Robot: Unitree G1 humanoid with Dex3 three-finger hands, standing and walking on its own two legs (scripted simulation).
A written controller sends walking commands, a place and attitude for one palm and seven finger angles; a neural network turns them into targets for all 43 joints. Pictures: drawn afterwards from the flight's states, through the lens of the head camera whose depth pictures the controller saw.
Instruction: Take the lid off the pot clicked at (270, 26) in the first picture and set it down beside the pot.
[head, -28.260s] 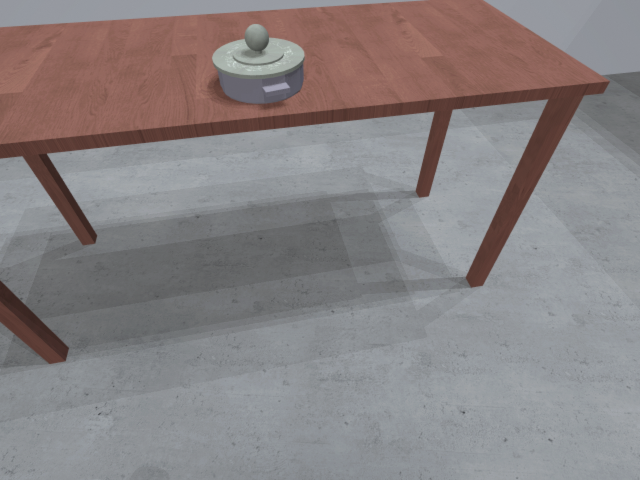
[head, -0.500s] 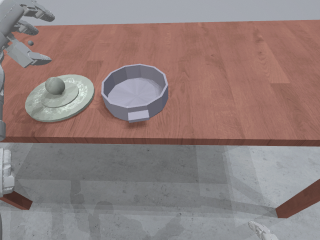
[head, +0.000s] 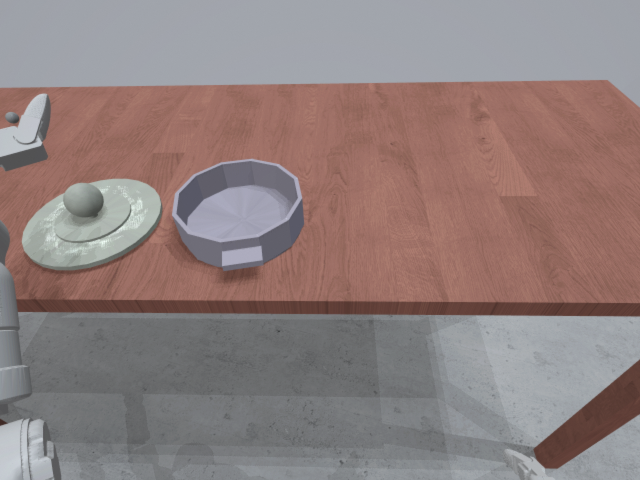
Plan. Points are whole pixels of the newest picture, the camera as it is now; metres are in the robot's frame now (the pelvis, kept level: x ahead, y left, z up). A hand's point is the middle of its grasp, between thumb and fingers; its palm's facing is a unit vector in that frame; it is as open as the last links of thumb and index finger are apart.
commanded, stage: draw the hand back to the body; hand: left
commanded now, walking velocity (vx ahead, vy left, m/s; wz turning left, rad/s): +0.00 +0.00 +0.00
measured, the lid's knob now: (83, 200) +0.45 +0.39 +0.12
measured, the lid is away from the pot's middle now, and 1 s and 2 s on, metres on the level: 0.23 0.23 0.23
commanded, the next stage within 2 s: step back with the hand held close in 1.20 s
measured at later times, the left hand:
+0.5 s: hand out of the picture +0.25 +0.29 +0.31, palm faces +0.55 -0.82 -0.18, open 7.6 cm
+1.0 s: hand out of the picture +0.16 +0.26 +0.29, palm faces +0.51 -0.82 -0.27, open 7.5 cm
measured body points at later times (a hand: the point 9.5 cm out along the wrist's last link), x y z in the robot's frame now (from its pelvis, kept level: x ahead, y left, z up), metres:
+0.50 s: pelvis -0.01 +0.01 +0.00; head -0.02 +0.00 +0.45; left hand +0.22 +0.33 +0.31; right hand +0.20 -0.20 -0.08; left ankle +0.02 +0.13 -0.74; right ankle -0.06 -0.09 -0.74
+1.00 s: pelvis -0.03 +0.02 +0.00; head -0.06 +0.01 +0.45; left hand +0.13 +0.30 +0.30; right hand +0.17 -0.19 -0.08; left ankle +0.02 +0.13 -0.74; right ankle -0.06 -0.09 -0.74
